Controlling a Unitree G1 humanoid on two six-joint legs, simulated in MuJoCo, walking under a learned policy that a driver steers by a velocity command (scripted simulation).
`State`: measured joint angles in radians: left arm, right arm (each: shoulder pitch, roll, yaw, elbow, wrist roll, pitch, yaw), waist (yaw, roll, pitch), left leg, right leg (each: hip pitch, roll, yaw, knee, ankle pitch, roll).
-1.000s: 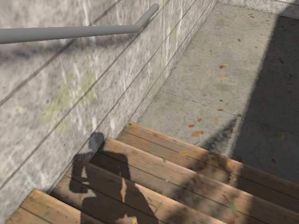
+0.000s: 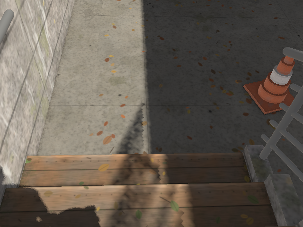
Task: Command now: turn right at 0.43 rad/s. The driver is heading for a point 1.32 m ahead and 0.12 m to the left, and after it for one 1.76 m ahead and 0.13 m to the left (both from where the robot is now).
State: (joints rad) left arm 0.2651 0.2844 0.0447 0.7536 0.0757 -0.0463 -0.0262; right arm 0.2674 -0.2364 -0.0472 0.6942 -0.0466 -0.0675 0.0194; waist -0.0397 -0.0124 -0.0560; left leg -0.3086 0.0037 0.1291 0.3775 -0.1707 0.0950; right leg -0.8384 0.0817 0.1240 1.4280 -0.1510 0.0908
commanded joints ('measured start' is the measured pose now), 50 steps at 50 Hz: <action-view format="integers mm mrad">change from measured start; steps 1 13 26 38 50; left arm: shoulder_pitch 2 -155 133 362 101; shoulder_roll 34 14 -82 -5 -138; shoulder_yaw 4 6 2 -43 -79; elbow -34 -52 116 252 136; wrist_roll -1 -22 18 -6 47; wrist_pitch -15 -3 -59 -61 -28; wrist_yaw -2 15 -10 21 -45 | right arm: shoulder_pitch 59 203 11 -300 -29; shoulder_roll -104 -180 10 -18 76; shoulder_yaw -18 -40 13 56 70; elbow -9 159 152 44 240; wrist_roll -2 24 -54 -70 -43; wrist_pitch -21 -42 -32 -6 -65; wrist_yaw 9 -20 37 46 10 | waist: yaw -6 -106 49 169 106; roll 100 121 -7 -13 17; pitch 19 69 149 223 234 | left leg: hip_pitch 202 343 -483 -255 -292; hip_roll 243 402 83 103 225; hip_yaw -226 -491 -194 -131 -305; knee -140 -205 704 11 -133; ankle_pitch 45 -510 41 448 -17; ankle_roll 183 254 33 -31 208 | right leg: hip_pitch -137 197 728 619 56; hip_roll -59 -129 -289 -263 -284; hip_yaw -7 -158 -29 72 13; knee -188 -794 -1131 -698 -225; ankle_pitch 87 -290 61 -114 222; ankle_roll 12 -106 -341 -275 -236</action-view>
